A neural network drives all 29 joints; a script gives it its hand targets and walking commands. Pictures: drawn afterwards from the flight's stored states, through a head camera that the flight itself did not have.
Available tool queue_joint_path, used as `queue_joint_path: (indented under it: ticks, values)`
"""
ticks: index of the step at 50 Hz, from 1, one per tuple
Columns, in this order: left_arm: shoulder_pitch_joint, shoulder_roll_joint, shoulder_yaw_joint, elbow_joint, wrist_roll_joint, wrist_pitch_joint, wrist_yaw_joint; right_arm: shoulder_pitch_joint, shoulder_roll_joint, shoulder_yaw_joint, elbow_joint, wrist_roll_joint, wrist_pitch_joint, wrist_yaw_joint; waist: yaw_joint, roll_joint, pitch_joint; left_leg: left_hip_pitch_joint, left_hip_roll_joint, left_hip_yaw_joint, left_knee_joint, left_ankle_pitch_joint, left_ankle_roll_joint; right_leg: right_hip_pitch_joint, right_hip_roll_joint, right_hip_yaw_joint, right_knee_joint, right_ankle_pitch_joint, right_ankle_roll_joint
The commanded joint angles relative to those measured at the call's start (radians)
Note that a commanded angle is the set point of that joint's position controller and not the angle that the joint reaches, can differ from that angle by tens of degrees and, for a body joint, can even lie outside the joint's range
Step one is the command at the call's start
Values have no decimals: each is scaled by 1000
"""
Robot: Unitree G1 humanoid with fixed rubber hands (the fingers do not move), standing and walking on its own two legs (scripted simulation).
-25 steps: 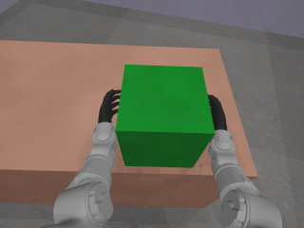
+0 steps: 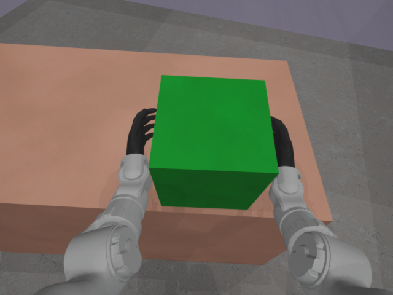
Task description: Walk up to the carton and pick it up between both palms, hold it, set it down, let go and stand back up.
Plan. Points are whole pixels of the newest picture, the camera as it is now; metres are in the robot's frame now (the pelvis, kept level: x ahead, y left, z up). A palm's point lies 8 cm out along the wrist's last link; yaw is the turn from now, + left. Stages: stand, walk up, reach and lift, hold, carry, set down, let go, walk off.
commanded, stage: reach and lift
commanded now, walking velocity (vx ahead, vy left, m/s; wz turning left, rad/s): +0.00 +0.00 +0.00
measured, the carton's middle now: (208, 148) +0.44 +0.00 +0.01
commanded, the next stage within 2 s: none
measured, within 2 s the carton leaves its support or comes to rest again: leaves its support in 0.58 s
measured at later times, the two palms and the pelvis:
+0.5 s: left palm (132, 149) +0.41 +0.17 +0.03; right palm (275, 154) +0.41 -0.14 +0.04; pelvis +0.02 +0.00 +0.00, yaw +1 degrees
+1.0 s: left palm (110, 114) +0.39 +0.17 +0.17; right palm (297, 129) +0.38 -0.13 +0.16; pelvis -0.01 +0.01 +0.01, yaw +3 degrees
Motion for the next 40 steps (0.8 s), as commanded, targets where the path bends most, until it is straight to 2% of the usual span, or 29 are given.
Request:
queue_joint_path:
  ticks: [1, 6, 11, 17, 24, 27, 29, 33, 36, 40]
  values:
    - [-579, -537, -272, -42, 71, -58, -115, -633, 493, 312, -6, -144, -74, 157, 27, 35, -621, 226, -78, 116, 31, 181, 7, 356, 43, -93, 60, 357, 1]
    - [-577, -529, -296, -22, 42, -53, -117, -633, 492, 346, 6, -110, -53, 155, 30, 40, -631, 219, -83, 110, 43, 198, 9, 369, 47, -84, 66, 384, 5]
    - [-579, -539, -352, -25, -9, -51, -119, -637, 500, 416, -11, -52, -33, 151, 27, 42, -664, 221, -87, 95, 67, 262, 3, 395, 53, -75, 83, 472, 7]
    - [-570, -576, -435, -63, -80, -45, -121, -635, 548, 564, -78, 63, 10, 142, 26, 42, -696, 234, -96, 67, 114, 359, -8, 443, 61, -60, 113, 600, 15]
    - [-578, -655, -584, -210, -188, -15, -118, -647, 631, 757, -270, 236, 94, 120, 9, 58, -739, 286, -106, 20, 175, 468, -21, 479, 70, -38, 145, 706, 23]
    - [-585, -698, -668, -321, -236, 12, -111, -640, 666, 828, -376, 306, 146, 106, -16, 70, -757, 329, -110, -3, 197, 498, -29, 472, 75, -30, 145, 708, 27]
    - [-582, -734, -739, -416, -270, 40, -101, -638, 682, 879, -463, 355, 187, 97, -31, 86, -765, 374, -112, -20, 215, 539, -39, 451, 82, -26, 141, 695, 26]
    - [-613, -769, -826, -611, -317, 136, -86, -626, 688, 933, -603, 435, 301, 74, -70, 101, -708, 450, -117, -45, 220, 527, -55, 418, 90, -21, 110, 591, 24]
    - [-623, -773, -851, -726, -328, 256, -86, -636, 673, 948, -698, 476, 410, 58, -87, 82, -622, 484, -125, -55, 196, 469, -53, 427, 88, -17, 77, 500, 26]
    - [-641, -763, -826, -814, -328, 443, -99, -693, 654, 940, -785, 541, 559, 53, -88, 64, -512, 525, -128, -56, 146, 354, -40, 450, 81, -15, 35, 350, 24]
